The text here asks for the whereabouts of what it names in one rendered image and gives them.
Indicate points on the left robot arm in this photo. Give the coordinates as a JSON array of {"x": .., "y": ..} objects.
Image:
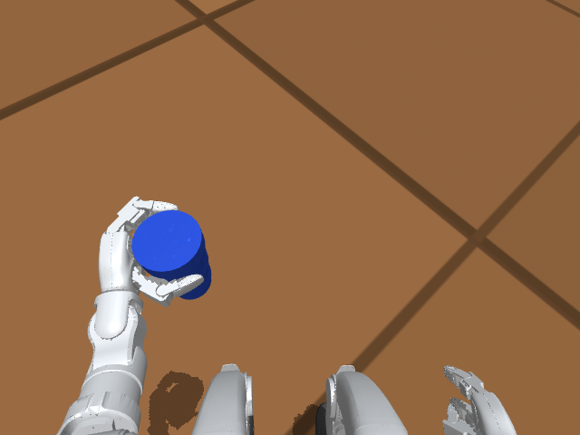
[{"x": 110, "y": 395}]

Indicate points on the right robot hand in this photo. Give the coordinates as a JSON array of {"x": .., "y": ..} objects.
[{"x": 485, "y": 416}]

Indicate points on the left robot hand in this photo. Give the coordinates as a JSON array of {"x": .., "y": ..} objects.
[{"x": 118, "y": 268}]

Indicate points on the cup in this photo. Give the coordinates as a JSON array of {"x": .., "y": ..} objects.
[{"x": 170, "y": 245}]

